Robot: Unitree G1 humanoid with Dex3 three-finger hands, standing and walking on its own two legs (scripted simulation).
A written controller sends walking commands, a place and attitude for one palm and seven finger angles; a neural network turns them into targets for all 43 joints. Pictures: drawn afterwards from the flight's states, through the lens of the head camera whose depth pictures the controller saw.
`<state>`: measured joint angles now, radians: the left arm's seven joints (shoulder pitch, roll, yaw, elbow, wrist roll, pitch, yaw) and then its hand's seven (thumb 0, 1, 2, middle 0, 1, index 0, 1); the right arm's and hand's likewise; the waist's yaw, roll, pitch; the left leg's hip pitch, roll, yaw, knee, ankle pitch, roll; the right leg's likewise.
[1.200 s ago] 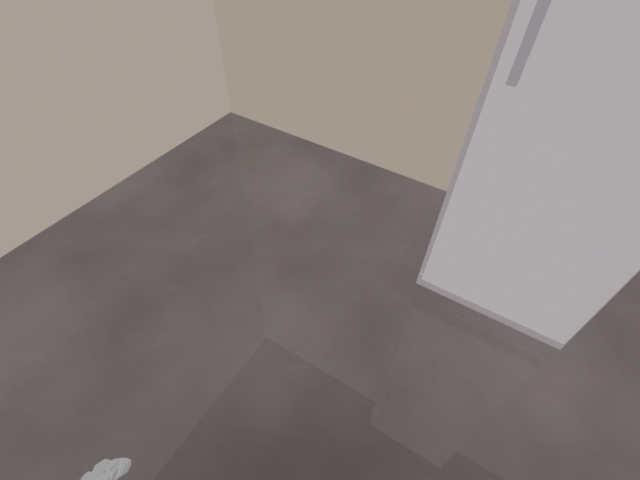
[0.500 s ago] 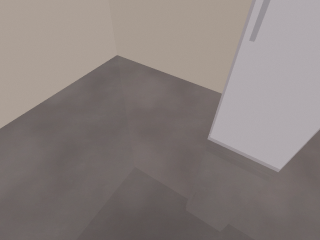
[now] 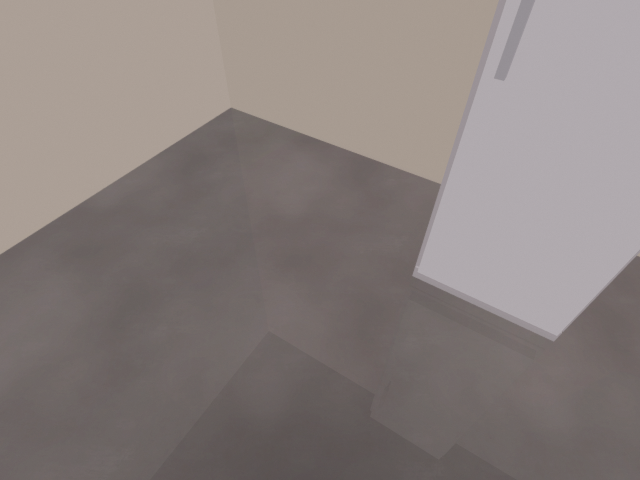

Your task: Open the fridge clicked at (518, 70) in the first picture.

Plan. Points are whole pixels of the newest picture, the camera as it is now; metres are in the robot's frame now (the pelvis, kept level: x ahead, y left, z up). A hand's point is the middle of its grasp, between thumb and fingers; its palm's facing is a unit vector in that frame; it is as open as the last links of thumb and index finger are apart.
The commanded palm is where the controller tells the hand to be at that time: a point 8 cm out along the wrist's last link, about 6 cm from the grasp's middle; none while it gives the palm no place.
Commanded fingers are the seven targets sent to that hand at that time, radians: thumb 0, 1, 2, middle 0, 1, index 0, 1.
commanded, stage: look at it before walking up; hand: left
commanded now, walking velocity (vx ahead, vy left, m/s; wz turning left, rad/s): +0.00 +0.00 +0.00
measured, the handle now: (527, 5) +0.91 -0.35 +0.23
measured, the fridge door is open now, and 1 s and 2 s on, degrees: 0 0 0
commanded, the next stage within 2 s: walk to a spot facing it in 0.24 s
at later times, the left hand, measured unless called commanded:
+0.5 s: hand out of the picture +0.08 +0.24 -0.16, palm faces -0.05 -0.94 -0.33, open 7.4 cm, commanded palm none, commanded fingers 0.00 0.90 0.90 -0.20 -0.30 -0.20 -0.30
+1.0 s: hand out of the picture +0.07 +0.15 -0.16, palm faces -0.22 -0.95 -0.21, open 7.4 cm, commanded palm none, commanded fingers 0.00 0.90 0.90 -0.20 -0.30 -0.20 -0.30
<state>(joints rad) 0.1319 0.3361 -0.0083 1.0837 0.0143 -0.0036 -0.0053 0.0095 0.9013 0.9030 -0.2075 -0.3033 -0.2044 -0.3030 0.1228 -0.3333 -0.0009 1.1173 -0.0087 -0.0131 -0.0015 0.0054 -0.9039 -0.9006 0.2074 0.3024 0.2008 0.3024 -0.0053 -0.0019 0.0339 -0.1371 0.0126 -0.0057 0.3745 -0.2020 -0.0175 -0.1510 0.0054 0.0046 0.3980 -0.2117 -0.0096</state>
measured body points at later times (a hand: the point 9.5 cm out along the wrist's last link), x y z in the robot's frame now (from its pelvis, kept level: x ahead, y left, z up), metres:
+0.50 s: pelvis +0.01 +0.00 +0.00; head +0.02 +0.00 +0.45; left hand +0.08 +0.29 -0.14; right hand +0.09 -0.29 -0.14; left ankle +0.00 +0.13 -0.74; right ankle +0.00 -0.11 -0.74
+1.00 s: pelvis +0.06 -0.04 +0.00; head +0.08 -0.06 +0.45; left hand +0.08 +0.20 -0.14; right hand +0.08 -0.31 -0.15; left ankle +0.14 +0.10 -0.66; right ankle +0.00 -0.11 -0.75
